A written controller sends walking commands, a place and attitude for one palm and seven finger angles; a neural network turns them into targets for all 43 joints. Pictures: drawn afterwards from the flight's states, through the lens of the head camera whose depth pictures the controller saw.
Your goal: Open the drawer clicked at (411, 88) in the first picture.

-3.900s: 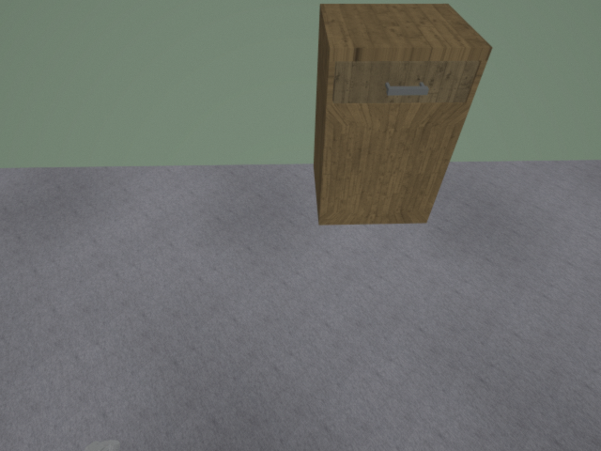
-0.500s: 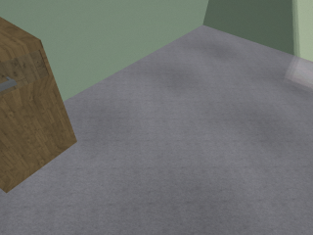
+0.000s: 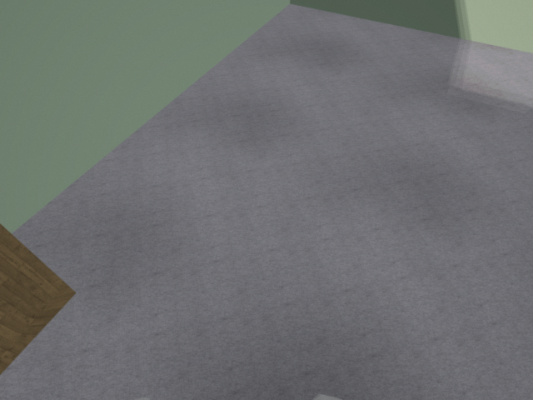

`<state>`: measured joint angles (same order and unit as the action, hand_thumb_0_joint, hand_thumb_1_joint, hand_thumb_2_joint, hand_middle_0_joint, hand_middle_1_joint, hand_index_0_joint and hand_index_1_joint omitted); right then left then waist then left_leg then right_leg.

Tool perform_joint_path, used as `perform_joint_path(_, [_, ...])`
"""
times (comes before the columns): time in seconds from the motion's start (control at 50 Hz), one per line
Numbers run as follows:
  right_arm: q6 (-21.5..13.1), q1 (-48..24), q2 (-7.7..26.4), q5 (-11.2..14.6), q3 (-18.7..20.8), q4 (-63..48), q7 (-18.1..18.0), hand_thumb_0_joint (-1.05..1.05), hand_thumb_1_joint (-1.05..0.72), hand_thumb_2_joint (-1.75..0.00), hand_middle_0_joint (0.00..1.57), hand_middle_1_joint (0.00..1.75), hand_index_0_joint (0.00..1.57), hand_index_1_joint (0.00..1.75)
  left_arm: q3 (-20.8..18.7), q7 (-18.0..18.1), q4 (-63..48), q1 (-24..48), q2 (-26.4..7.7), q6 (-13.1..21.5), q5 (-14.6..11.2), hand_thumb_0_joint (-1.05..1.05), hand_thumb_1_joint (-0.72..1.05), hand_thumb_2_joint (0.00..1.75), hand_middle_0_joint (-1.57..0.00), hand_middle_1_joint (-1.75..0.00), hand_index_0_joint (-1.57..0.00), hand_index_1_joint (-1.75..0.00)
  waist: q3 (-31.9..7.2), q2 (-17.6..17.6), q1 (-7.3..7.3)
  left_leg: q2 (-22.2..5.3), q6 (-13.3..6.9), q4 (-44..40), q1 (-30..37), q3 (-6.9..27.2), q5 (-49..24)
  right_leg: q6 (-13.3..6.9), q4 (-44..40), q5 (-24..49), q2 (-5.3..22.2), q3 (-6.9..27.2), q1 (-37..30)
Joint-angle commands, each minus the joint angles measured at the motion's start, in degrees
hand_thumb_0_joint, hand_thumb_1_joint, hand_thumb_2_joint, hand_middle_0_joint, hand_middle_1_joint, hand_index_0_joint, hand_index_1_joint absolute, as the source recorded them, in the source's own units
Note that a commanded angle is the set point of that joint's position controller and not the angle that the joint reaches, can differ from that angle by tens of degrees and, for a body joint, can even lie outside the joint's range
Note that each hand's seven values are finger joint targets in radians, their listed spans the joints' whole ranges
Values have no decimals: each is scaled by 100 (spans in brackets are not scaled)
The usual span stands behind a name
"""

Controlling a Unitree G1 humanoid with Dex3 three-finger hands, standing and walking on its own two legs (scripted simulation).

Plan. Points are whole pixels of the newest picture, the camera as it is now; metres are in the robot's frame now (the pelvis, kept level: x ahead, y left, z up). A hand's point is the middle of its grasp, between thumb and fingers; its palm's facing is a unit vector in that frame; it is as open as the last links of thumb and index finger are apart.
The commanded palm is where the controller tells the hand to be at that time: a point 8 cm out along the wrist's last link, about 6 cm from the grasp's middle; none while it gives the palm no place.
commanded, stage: walk to a spot facing it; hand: left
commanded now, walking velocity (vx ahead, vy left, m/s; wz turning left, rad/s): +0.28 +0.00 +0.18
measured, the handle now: out of the picture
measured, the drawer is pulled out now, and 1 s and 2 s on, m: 0.00 0.00 0.00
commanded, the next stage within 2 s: turn to face it in 0.06 s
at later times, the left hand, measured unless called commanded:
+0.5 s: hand (134, 394) +0.16 +0.24 -0.18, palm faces +0.22 -0.96 -0.17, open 7.4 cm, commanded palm none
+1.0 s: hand (149, 368) +0.19 +0.21 -0.13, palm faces +0.45 -0.85 -0.28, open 7.4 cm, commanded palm none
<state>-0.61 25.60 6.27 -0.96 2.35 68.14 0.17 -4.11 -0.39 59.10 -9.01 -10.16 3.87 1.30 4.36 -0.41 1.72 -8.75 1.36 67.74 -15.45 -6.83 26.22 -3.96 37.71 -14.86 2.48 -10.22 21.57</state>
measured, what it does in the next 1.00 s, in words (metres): walks ahead, turning left: left foot, then right foot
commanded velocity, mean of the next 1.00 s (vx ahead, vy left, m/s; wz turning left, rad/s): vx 0.03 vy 0.00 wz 0.55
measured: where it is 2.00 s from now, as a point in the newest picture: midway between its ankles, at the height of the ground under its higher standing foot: outside the picture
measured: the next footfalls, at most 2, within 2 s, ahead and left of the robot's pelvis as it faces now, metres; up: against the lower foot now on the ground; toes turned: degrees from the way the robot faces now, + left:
left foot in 0.34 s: +0.28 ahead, +0.15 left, +0.00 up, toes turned +15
right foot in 0.82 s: +0.27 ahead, -0.10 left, +0.00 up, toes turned +17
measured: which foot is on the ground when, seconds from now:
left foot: up 0.00-0.32, down 0.34-0.82, up 0.84-1.00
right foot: down 0.00-0.34, up 0.36-0.80, down 0.82-1.00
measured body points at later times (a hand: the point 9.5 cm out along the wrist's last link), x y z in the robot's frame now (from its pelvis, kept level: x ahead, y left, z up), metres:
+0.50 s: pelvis +0.16 +0.05 +0.00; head +0.19 +0.09 +0.45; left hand +0.15 +0.29 -0.16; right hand +0.27 -0.17 -0.13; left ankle +0.24 +0.14 -0.72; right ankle +0.13 -0.10 -0.64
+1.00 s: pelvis +0.20 -0.01 +0.02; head +0.24 -0.01 +0.47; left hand +0.17 +0.25 -0.11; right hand +0.38 -0.22 -0.13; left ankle +0.15 +0.12 -0.64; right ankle +0.23 -0.11 -0.72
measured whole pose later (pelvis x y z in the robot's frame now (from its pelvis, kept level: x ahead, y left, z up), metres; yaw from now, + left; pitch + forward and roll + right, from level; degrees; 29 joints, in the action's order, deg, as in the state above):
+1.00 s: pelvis +0.20 -0.01 +0.02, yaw +28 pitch +0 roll +2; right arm 4.5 11.5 15.1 -1.6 6.0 52.8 1.8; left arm -2.4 1.6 50.4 -12.0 -9.8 -0.8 1.5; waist 3.9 -1.4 1.8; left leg -0.4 3.8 63.3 -31.5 -1.2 21.2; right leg -0.2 29.4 -17.5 5.9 -9.2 11.4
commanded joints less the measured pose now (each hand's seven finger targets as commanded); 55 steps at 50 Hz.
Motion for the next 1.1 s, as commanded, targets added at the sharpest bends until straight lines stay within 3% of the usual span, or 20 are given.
perform_joint_path(0.0, [-178, -345, 284, -53, 111, -661, -48, 0, -90, -90, 20, 30, 20, 30, -3, 137, 91, -816, -524, 31, 13, 0, 90, 90, -20, -30, -20, -30, -130, 302, -169, -306, -56, 380, -1691, 466, -844, -487, -2596, 255, 1687, 1726, -726])
perform_joint_path(0.08, [-35, -247, 153, -41, 103, -740, 18, 0, -90, -90, 20, 30, 20, 30, 63, 149, 97, -728, -417, 85, 32, 0, 90, 90, -20, -30, -20, -30, 14, 599, 60, -187, 68, -847, -1411, 281, -1183, -409, -2690, 852, 1410, 857, -374])
perform_joint_path(0.18, [-94, -1057, 277, -21, 71, -1051, 121, 0, -90, -90, 20, 30, 20, 30, 94, 141, 205, -924, -560, 89, 23, 0, 90, 90, -20, -30, -20, -30, 152, 792, -119, 36, 22, -2409, -1227, 42, -1635, -257, -2400, 1593, 1384, 400, -910])
perform_joint_path(0.24, [-99, -1221, 479, -13, 88, -1190, 136, 0, -90, -90, 20, 30, 20, 30, 24, 182, 134, -865, -719, 12, 22, 0, 90, 90, -20, -30, -20, -30, 148, 673, -111, 159, -80, -2797, -939, -77, -1653, -107, -1951, 2179, 1487, 146, -1269])
perform_joint_path(0.28, [-86, -764, 783, -43, 161, -1135, 125, 0, -90, -90, 20, 30, 20, 30, -13, 200, 73, -862, -789, -66, 6, 0, 90, 90, -20, -30, -20, -30, -135, 245, 116, 335, -139, -3359, -28, -56, -2072, 111, -801, 2406, 1383, -99, -1206])
perform_joint_path(0.3, [-102, -241, 1162, -83, 247, -1066, 92, 0, -90, -90, 20, 30, 20, 30, -40, 185, -3, -975, -736, -116, -40, 0, 90, 90, -20, -30, -20, -30, -585, -543, 298, 108, -313, -3725, 849, 404, -3300, 358, 405, 1755, 1037, -318, -817])
perform_joint_path(0.32, [-119, 151, 1793, -122, 365, -1107, 27, 0, -90, -90, 20, 30, 20, 30, -42, 155, -148, -1233, -485, -163, -150, 0, 90, 90, -20, -30, -20, -30, -1063, -2061, 315, -1234, -1033, -4220, 1729, 2307, -5050, 728, 2037, -1064, 211, -453, 319])
perform_joint_path(0.34, [-56, 209, 1962, -43, 349, -1093, -27, 0, -90, -90, 20, 30, 20, 30, -5, 178, -351, -1040, -537, -185, -84, 0, 90, 90, -20, -30, -20, -30, -1277, -1758, 348, -1707, -1479, -4722, 1491, 3041, -4382, 670, 3182, -2534, -27, 238, 487])
perform_joint_path(0.36, [-57, -187, 1923, -22, 361, -1159, -82, 0, -90, -90, 20, 30, 20, 30, -2, 189, -423, -814, -440, -250, -72, 0, 90, 90, -20, -30, -20, -30, -1304, -1548, 260, -1630, -1471, -4907, 1332, 3107, -3176, 669, 3628, -2126, 129, 699, 1030])
perform_joint_path(0.4, [-57, -975, 1465, -33, 274, -1458, -99, 0, -90, -90, 20, 30, 20, 30, -72, 119, -463, -446, -505, -275, -14, 0, 90, 90, -20, -30, -20, -30, -632, -860, 53, -1081, -1149, -5105, 250, 2485, -2014, 728, 3492, -1239, 450, 945, 1103])
perform_joint_path(0.46, [-57, -1443, 1391, -27, 265, -1625, -87, 0, -90, -90, 20, 30, 20, 30, -96, 109, -404, -816, -417, -433, -19, 0, 90, 90, -20, -30, -20, -30, -773, -735, -192, -598, -956, -5263, -248, 1798, -1627, 788, 2847, -773, 399, 859, 563])
perform_joint_path(0.64, [116, -1288, 1605, -68, 466, -1761, -26, 0, -90, -90, 20, 30, 20, 30, -139, 157, -1008, -223, -511, -528, -27, 0, 90, 90, -20, -30, -20, -30, -765, -620, 11, -487, -1155, -5232, -19, 2545, -1051, 847, 1318, -974, 140, 891, 483])
perform_joint_path(0.74, [202, -1566, 1658, -49, 538, -1945, 13, 0, -90, -90, 20, 30, 20, 30, -146, 191, -1060, -733, -617, -474, -81, 0, 90, 90, -20, -30, -20, -30, -890, -815, -243, -99, -881, -4817, -503, 2620, -1598, 708, -545, -433, -142, 744, -927])
perform_joint_path(0.76, [225, -1679, 1546, -14, 535, -2020, 35, 0, -90, -90, 20, 30, 20, 30, -173, 212, -1027, -1012, -763, -448, -70, 0, 90, 90, -20, -30, -20, -30, -873, -577, -398, 168, -625, -4448, -1031, 2444, -1238, 612, -1456, -110, 58, 872, -1607])
perform_joint_path(0.78, [253, -1666, 1175, 36, 497, -2128, 75, 0, -90, -90, 20, 30, 20, 30, -262, 255, -1101, -1105, -1253, -395, 31, 0, 90, 90, -20, -30, -20, -30, -766, 744, -466, 847, -187, -3167, -2120, 1724, -426, 180, -2449, -902, 1287, 2199, -2176])
perform_joint_path(0.8, [230, -1703, 1017, -8, 460, -2300, 72, 0, -90, -90, 20, 30, 20, 30, -275, 261, -1261, -774, -1646, -418, 61, 0, 90, 90, -20, -30, -20, -30, -460, 1804, -418, 1309, 105, -1668, -2549, 810, 366, -407, -2810, -940, 2609, 3232, -1572])
perform_joint_path(0.84, [319, -1699, 1279, -62, 512, -2151, 109, 0, -90, -90, 20, 30, 20, 30, -197, 281, -1437, -55, -1306, -360, 10, 0, 90, 90, -20, -30, -20, -30, -164, 1131, -99, 859, 41, -225, -2093, 1022, -14, -354, -2582, -242, 2193, 2482, -548])
perform_joint_path(0.88, [346, -1369, 1142, -44, 463, -1968, 161, 0, -90, -90, 20, 30, 20, 30, -82, 264, -1469, 234, -977, -321, 12, 0, 90, 90, -20, -30, -20, -30, -126, 743, 145, 708, 165, 131, -2048, 815, -527, -175, -2043, 1254, 1657, 1331, -756])
perform_joint_path(0.92, [353, -1415, 1093, -29, 405, -1954, 165, 0, -90, -90, 20, 30, 20, 30, -70, 249, -1397, -68, -987, -289, 13, 0, 90, 90, -20, -30, -20, -30, -309, 973, 0, 687, 280, -96, -2023, 625, -541, -149, -1767, 2258, 1584, 849, -1320])
perform_joint_path(1.08, [304, -2236, 1057, 20, 240, -2164, 178, 0, -90, -90, 20, 30, 20, 30, -192, 210, -1026, -821, -1435, -397, 52, 0, 90, 90, -20, -30, -20, -30, -566, 1412, -508, 727, 204, -2425, -1103, -25, -159, -149, -1152, 3426, 1833, 425, -2032])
